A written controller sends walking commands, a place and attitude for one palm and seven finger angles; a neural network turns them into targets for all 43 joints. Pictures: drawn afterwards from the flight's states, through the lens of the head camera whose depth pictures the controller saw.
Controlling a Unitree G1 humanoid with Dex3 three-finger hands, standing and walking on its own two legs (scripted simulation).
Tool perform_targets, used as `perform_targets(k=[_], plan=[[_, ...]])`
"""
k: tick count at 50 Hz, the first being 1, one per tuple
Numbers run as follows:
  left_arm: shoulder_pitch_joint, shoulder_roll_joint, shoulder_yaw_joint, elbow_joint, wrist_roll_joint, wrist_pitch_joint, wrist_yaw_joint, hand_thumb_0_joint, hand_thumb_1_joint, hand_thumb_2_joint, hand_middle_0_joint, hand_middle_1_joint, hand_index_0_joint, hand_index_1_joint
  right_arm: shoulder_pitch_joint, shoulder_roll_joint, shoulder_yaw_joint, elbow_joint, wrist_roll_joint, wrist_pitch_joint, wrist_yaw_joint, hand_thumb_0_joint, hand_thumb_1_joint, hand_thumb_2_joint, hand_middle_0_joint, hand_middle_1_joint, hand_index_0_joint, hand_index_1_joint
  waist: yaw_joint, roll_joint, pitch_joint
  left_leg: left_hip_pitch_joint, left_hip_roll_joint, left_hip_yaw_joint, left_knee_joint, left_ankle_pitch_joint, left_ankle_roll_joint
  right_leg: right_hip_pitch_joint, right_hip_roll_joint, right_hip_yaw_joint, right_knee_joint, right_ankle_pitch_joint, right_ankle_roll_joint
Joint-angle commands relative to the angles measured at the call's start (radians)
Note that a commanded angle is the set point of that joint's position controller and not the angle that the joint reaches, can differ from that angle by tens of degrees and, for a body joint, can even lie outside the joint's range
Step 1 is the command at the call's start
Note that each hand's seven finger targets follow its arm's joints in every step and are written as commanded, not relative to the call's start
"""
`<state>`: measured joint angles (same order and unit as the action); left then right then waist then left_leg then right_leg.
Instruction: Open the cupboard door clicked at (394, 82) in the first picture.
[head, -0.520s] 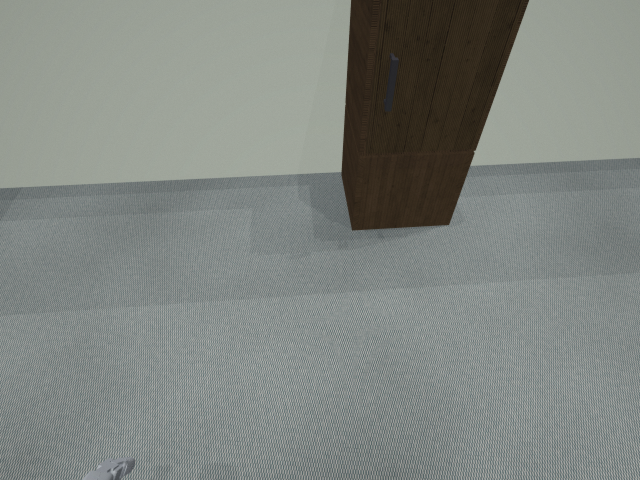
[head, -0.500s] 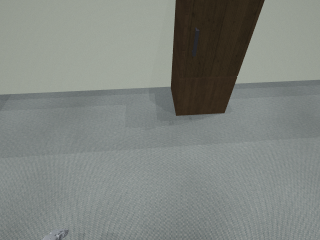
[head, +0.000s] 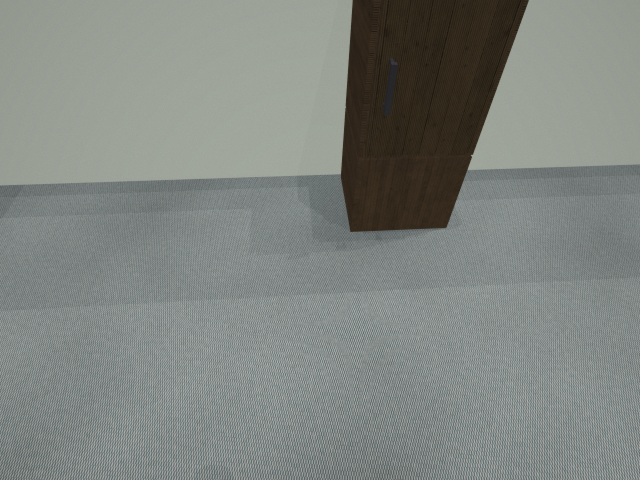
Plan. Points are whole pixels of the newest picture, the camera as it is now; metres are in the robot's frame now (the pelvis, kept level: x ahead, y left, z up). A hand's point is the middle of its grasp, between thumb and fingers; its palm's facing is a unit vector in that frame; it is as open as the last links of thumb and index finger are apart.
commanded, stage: stand and wait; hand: left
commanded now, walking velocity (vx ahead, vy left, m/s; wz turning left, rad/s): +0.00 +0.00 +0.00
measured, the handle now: (389, 86) +1.22 -0.14 -0.08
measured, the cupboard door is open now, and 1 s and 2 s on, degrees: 0 0 0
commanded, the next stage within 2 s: look at it before walking up in 0.38 s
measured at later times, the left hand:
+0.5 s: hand out of the picture +0.06 +0.24 -0.15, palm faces -0.04 -0.94 -0.33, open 7.4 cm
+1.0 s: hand out of the picture +0.08 +0.25 -0.15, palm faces -0.04 -0.94 -0.33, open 7.4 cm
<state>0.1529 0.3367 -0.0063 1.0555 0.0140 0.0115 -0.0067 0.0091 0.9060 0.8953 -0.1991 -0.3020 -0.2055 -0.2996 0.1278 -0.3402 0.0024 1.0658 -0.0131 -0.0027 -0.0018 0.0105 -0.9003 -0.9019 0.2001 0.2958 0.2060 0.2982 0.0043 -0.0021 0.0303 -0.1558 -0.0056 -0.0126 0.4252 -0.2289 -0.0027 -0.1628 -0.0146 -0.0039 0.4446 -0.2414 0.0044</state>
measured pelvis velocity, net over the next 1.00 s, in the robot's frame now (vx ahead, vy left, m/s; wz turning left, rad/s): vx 0.00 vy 0.00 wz -0.01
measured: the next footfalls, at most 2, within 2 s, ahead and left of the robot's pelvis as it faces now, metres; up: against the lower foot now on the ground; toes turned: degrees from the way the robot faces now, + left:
none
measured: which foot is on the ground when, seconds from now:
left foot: down 0.00-1.00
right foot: down 0.00-1.00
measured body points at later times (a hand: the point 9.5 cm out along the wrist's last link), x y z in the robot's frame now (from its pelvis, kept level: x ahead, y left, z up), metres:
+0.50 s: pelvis -0.01 +0.00 +0.00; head -0.01 +0.00 +0.45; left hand +0.07 +0.29 -0.13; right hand +0.06 -0.30 -0.13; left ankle +0.00 +0.12 -0.74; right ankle +0.00 -0.12 -0.74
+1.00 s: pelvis +0.00 +0.00 +0.00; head +0.00 +0.00 +0.45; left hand +0.08 +0.30 -0.13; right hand +0.08 -0.29 -0.13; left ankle +0.00 +0.12 -0.74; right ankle +0.00 -0.12 -0.74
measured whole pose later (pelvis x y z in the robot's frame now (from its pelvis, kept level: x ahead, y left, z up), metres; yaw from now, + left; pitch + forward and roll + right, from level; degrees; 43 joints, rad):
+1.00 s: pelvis +0.00 +0.00 +0.00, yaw +0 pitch -2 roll +0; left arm 0.13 0.34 -0.01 1.09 0.02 0.00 -0.01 0.01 0.91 0.90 -0.20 -0.30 -0.20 -0.30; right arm 0.11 -0.34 0.00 1.11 -0.01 -0.01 0.00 0.01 -0.90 -0.90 0.20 0.30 0.21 0.30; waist 0.00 -0.01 0.03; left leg -0.13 0.00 0.00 0.37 -0.20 0.00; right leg -0.14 -0.01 0.00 0.38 -0.20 0.01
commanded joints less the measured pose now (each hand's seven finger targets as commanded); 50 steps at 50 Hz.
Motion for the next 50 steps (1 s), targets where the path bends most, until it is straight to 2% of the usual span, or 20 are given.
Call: perform_targets(k=[1,14,21,27,38,50], plan=[[-0.059,0.209,0.042,-0.067,-0.004,-0.033,0.017,0.000,0.900,0.900,-0.200,-0.300,-0.200,-0.300,-0.065,-0.201,-0.040,-0.062,0.003,-0.031,-0.012,0.000,-0.900,-0.900,0.200,0.300,0.200,0.300,0.000,-0.001,-0.056,-0.006,0.111,-0.090,-0.084,0.128,0.036,0.007,-0.105,0.104,-0.096,0.109,-0.037],[-0.057,0.214,0.040,-0.040,-0.002,-0.033,0.016,0.000,0.900,0.900,-0.200,-0.300,-0.200,-0.300,-0.048,-0.207,-0.039,-0.026,0.004,-0.029,-0.008,0.000,-0.900,-0.900,0.200,0.300,0.200,0.300,-0.002,-0.019,-0.028,-0.017,0.111,-0.097,-0.110,0.061,0.032,-0.020,-0.103,0.120,-0.135,0.011,-0.036],[-0.057,0.212,0.039,-0.037,-0.001,-0.032,0.015,0.000,0.900,0.900,-0.200,-0.300,-0.200,-0.300,-0.047,-0.207,-0.038,-0.018,0.003,-0.031,-0.008,0.000,-0.900,-0.900,0.200,0.300,0.200,0.300,0.000,-0.002,-0.024,-0.021,0.115,-0.101,-0.123,0.049,0.032,-0.024,-0.100,0.119,-0.134,0.006,-0.033],[-0.054,0.210,0.039,-0.034,-0.001,-0.034,0.015,0.000,0.900,0.900,-0.200,-0.300,-0.200,-0.300,-0.047,-0.206,-0.039,-0.017,0.004,-0.032,-0.008,0.000,-0.900,-0.900,0.200,0.300,0.200,0.300,-0.001,-0.007,-0.037,-0.008,0.117,-0.097,-0.119,0.071,0.031,-0.021,-0.100,0.117,-0.133,0.032,-0.032],[-0.048,0.209,0.037,-0.030,-0.002,-0.038,0.017,0.000,0.900,0.900,-0.200,-0.300,-0.200,-0.300,-0.052,-0.207,-0.038,-0.014,0.006,-0.036,-0.010,0.000,-0.900,-0.900,0.200,0.300,0.200,0.300,-0.003,-0.002,-0.078,0.029,0.124,-0.089,-0.107,0.172,0.030,0.019,-0.106,0.106,-0.114,0.162,-0.032],[-0.055,0.213,0.037,-0.031,-0.001,-0.038,0.018,0.000,0.900,0.900,-0.200,-0.300,-0.200,-0.300,-0.064,-0.208,-0.038,-0.016,0.006,-0.033,-0.009,0.000,-0.900,-0.900,0.200,0.300,0.200,0.300,-0.003,0.002,-0.055,0.030,0.123,-0.093,-0.119,0.161,0.029,0.016,-0.106,0.108,-0.131,0.145,-0.031]])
